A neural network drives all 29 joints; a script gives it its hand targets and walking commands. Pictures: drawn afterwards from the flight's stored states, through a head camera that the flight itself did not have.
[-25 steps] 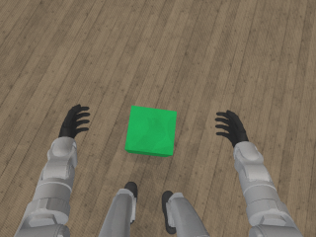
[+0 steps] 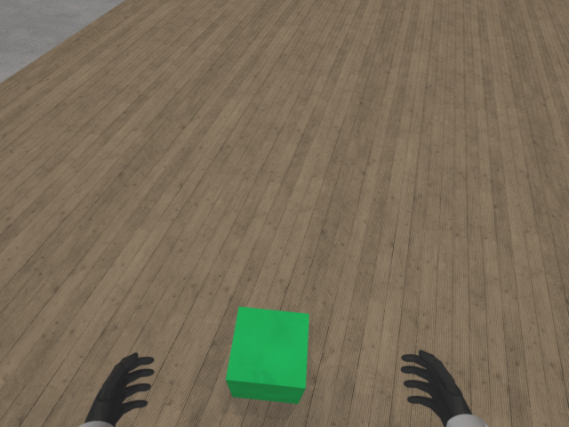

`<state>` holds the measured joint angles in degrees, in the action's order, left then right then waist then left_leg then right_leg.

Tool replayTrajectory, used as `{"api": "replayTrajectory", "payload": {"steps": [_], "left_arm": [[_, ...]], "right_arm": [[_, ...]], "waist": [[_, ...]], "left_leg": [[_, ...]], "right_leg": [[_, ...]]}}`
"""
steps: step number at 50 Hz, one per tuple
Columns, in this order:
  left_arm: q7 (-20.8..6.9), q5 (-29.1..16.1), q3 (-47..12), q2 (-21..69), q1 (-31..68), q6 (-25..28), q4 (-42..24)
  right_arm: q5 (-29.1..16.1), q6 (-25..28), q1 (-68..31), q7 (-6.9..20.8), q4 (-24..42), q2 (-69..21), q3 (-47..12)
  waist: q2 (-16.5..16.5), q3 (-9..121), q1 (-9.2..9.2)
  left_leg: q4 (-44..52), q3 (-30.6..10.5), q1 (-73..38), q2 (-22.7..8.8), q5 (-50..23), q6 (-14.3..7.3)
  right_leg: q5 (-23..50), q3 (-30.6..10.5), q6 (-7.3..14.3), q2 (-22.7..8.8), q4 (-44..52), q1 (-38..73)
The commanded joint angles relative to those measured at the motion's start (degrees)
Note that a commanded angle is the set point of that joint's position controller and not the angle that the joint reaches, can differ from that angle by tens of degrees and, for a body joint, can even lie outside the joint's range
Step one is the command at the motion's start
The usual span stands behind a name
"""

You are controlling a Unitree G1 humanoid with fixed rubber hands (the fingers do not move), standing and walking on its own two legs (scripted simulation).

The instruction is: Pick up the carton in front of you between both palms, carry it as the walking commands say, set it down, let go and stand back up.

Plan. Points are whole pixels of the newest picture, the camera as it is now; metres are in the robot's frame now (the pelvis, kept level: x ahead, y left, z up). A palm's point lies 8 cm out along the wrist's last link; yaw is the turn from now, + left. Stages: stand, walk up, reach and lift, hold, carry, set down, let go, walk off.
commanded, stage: let go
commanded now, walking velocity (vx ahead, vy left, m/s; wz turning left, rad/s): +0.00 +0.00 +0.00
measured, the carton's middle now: (269, 356) +0.39 +0.01 -0.65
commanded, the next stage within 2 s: stand in 0.42 s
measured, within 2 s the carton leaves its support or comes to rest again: neither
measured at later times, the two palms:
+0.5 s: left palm out of the picture +0.14 +0.26 -0.08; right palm (458, 411) +0.16 -0.24 -0.07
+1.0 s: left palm out of the picture +0.13 +0.30 -0.10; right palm (475, 421) +0.15 -0.27 -0.09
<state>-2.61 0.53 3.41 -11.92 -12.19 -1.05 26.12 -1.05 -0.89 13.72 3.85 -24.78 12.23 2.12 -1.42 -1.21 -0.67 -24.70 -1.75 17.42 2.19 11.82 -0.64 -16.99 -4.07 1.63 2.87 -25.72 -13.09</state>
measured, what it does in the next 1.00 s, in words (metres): stands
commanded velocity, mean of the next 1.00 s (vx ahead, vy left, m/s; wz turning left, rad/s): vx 0.00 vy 0.00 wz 0.00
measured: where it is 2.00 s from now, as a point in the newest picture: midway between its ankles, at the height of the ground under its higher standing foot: outside the picture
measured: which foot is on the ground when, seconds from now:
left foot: down 0.00-1.00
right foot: down 0.00-1.00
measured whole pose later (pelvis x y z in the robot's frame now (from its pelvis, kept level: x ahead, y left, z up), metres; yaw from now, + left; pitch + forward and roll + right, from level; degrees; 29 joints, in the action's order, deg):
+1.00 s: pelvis +0.01 +0.01 +0.00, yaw +0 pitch -1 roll +0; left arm 1.4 1.4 1.7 -19.7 -11.4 -0.6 44.5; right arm 1.7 0.9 7.3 -1.5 -48.9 19.3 1.1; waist -0.9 -0.3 0.2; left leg -26.8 -1.6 11.0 2.9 14.9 -1.8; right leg -18.7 -4.2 0.7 2.2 -24.9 -5.2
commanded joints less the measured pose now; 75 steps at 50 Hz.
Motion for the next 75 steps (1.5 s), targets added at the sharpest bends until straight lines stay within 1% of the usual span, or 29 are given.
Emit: {"api": "replayTrajectory", "payload": {"steps": [1,4,7,12,17,18,19,21,22,23,24,26,30,33,38,44,51,75], "left_arm": [[-0.9,-0.3,0.9,-5.5,1.3,-1.2,-6.3],[-1.6,-0.2,0.7,-5.8,1.7,-3.4,-7.0],[-1.9,-0.1,0.8,-6.1,2.3,-5.1,-7.6],[-1.6,0.2,0.9,-6.0,1.9,-6.6,-8.5],[-1.3,0.4,0.9,-5.9,1.5,-6.9,-9.1],[-0.3,-0.9,1.2,-7.0,-1.7,-4.7,-6.4],[0.2,-0.4,0.7,-6.6,-1.0,-4.2,-7.2],[0.5,-1.0,0.0,-6.4,-0.1,-4.2,-7.5],[2.6,2.1,1.9,-12.8,2.1,-2.7,-0.9],[3.4,1.8,2.0,-13.4,0.3,-2.1,-0.4],[3.4,1.9,1.8,-12.8,0.2,-1.6,0.6],[3.4,1.9,1.5,-12.2,0.2,-0.7,2.3],[3.3,1.6,1.3,-12.8,1.0,0.2,5.2],[3.6,1.3,1.1,-13.7,0.9,0.5,7.0],[4.0,1.1,0.8,-15.0,0.7,0.9,10.0],[4.2,0.9,0.5,-15.9,1.0,1.1,13.3],[4.3,0.8,0.3,-16.4,1.7,1.3,16.5],[3.8,0.6,-0.7,-18.5,4.0,1.8,24.6]], "right_arm": [[0.3,-1.1,-2.7,0.0,6.0,4.6,0.9],[0.8,-3.0,-3.4,-0.2,5.9,4.8,1.2],[1.3,-4.6,-3.7,-0.3,5.4,4.8,1.4],[1.7,-6.1,-3.5,-0.1,5.1,4.8,1.8],[1.7,-6.3,-3.8,0.2,5.7,4.8,2.0],[3.2,-9.4,-6.8,-1.4,8.5,6.4,2.8],[3.2,-10.0,-5.4,-2.0,8.0,5.6,2.1],[2.8,-10.7,-5.4,-2.4,8.1,5.2,1.4],[2.6,-5.8,-5.9,-4.6,-1.3,11.7,3.4],[3.1,-3.6,-5.1,-5.1,-2.3,12.0,3.2],[3.3,-2.4,-5.9,-5.1,-3.8,11.2,2.8],[3.3,-0.8,-6.7,-4.9,-6.0,11.0,2.4],[3.3,0.9,-7.5,-4.6,-10.0,12.1,2.1],[3.3,1.6,-7.4,-4.9,-12.4,13.3,1.8],[3.2,2.1,-7.4,-5.3,-15.7,14.9,1.6],[2.9,2.4,-7.9,-5.5,-19.0,15.8,1.3],[2.6,2.5,-8.7,-5.6,-22.1,16.3,1.0],[2.1,2.7,-10.0,-5.3,-29.2,18.4,0.0]], "waist": [[0.0,2.4,1.11],[-1.4,-1.4,0.83],[-2.0,-3.5,0.30],[-0.6,-3.5,0.14],[0.9,-2.2,0.59],[-0.7,1.2,1.41],[0.2,0.6,1.35],[0.3,0.0,1.13],[2.6,0.6,0.54],[2.6,0.7,1.01],[2.1,0.6,1.12],[1.8,0.7,1.18],[1.7,3.6,1.14],[1.6,4.7,1.04],[1.6,4.9,0.85],[1.4,4.5,0.85],[1.5,4.1,0.88],[1.3,1.2,0.78]], "left_leg": [[1.3,0.4,-17.2,-0.4,-7.9,1.0],[0.6,0.8,-21.0,0.2,-6.1,1.2],[0.0,0.7,-23.5,0.4,-5.5,1.3],[0.1,0.4,-23.6,0.0,-6.6,1.2],[0.3,0.1,-22.7,-0.4,-9.2,0.9],[-1.2,-0.3,-24.3,-0.7,-11.7,0.9],[-1.5,-0.2,-23.6,-0.7,-12.3,1.0],[-1.6,-0.3,-23.4,-0.8,-11.9,0.7],[-1.8,-2.7,-9.9,-4.5,-4.9,1.1],[-1.2,-3.4,-8.0,-4.3,-1.2,0.7],[-0.8,-3.7,-6.4,-4.4,1.4,0.7],[-0.3,-4.6,-6.0,-4.7,2.7,0.4],[-1.7,-5.0,-8.2,-5.4,-6.7,-0.1],[-2.1,-5.4,-9.6,-5.9,-11.5,-0.2],[-1.8,-6.1,-11.0,-6.5,-15.4,-0.5],[-1.0,-6.5,-12.0,-6.8,-17.9,-0.6],[0.4,-6.6,-12.5,-7.0,-18.2,-0.6],[5.8,-7.5,-12.1,-7.8,-10.3,-0.9]], "right_leg": [[8.7,0.9,-2.5,-2.8,6.9,-5.0],[4.3,0.8,-1.6,-3.9,8.5,-7.8],[2.4,0.9,-0.9,-4.4,9.0,-9.4],[4.7,1.4,-0.8,-3.8,7.7,-6.6],[7.9,1.7,-1.3,-2.9,6.3,-2.7],[7.3,1.6,-1.8,-1.6,4.5,-2.9],[7.0,1.9,-1.9,-1.7,4.3,-3.3],[6.9,1.7,-2.0,-1.7,4.2,-4.4],[5.8,-0.6,-3.0,-3.8,2.2,-2.8],[5.0,-1.4,-2.7,-4.4,2.2,-1.1],[3.0,-2.0,-2.4,-4.6,2.6,-1.7],[1.9,-2.6,-1.8,-4.8,2.8,-1.9],[8.7,-3.2,-1.6,-5.4,2.0,-0.4],[12.3,-3.4,-1.7,-5.7,1.8,0.8],[15.3,-3.6,-1.6,-6.1,1.9,2.1],[17.0,-3.8,-1.6,-6.6,2.7,3.3],[17.4,-4.1,-1.5,-7.0,4.0,4.8],[11.1,-5.5,-0.8,-8.0,9.1,6.0]]}}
